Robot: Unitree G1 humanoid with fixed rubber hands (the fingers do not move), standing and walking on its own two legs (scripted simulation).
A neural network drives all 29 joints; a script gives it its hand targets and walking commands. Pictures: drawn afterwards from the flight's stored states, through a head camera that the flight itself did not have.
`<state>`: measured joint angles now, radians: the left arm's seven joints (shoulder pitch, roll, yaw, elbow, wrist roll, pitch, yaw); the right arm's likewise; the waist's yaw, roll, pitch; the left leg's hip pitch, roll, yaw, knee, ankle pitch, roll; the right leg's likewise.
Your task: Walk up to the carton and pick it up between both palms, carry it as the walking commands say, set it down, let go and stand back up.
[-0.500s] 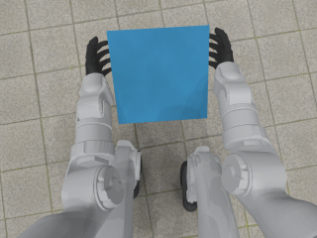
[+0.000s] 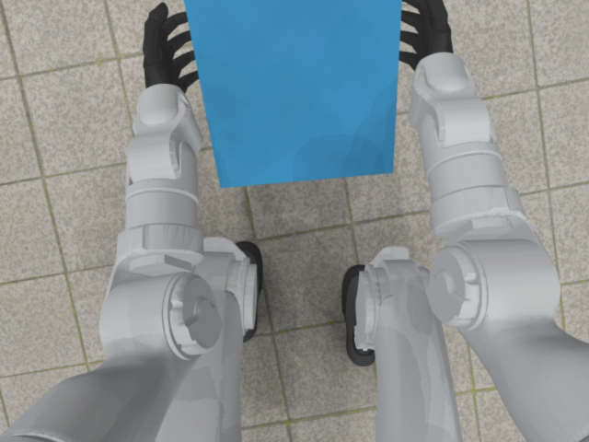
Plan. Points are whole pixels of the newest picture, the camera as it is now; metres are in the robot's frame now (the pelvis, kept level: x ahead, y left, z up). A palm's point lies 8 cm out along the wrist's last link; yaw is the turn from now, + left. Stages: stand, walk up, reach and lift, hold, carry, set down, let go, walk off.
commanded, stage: set down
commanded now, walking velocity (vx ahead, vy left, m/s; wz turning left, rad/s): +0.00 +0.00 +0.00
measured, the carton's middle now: (296, 80) +0.53 +0.04 -0.22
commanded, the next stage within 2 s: none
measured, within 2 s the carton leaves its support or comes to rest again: neither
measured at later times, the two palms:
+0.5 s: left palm (171, 71) +0.52 +0.20 -0.18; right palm (407, 55) +0.56 -0.10 -0.18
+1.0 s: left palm (169, 68) +0.53 +0.20 -0.18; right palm (405, 52) +0.56 -0.10 -0.19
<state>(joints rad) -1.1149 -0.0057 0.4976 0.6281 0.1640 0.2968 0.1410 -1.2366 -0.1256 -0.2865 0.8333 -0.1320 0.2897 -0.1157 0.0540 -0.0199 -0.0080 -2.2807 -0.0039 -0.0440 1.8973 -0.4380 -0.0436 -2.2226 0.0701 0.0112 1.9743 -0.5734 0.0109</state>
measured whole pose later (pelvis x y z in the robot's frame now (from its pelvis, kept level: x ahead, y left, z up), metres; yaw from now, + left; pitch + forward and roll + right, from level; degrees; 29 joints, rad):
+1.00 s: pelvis +0.00 +0.00 -0.05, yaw +2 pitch +43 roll +1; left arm -1.36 0.16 0.50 0.89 0.09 0.24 0.08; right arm -1.42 -0.19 -0.34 0.92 -0.20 0.25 0.00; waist 0.05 0.03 0.19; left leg -2.35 -0.04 -0.03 2.07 -0.46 -0.05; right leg -2.28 0.05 0.03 2.17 -0.63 0.02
